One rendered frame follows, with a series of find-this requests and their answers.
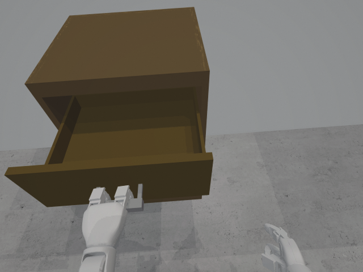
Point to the handle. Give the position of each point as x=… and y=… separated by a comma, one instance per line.
x=134, y=204

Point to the left robot hand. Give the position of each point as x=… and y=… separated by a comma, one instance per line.
x=102, y=222

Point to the cabinet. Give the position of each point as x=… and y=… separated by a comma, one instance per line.
x=122, y=51

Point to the drawer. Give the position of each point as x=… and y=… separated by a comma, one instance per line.
x=149, y=137

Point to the robot left forearm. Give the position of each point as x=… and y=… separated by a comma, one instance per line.
x=98, y=258

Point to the right robot hand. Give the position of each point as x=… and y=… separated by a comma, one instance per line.
x=278, y=259

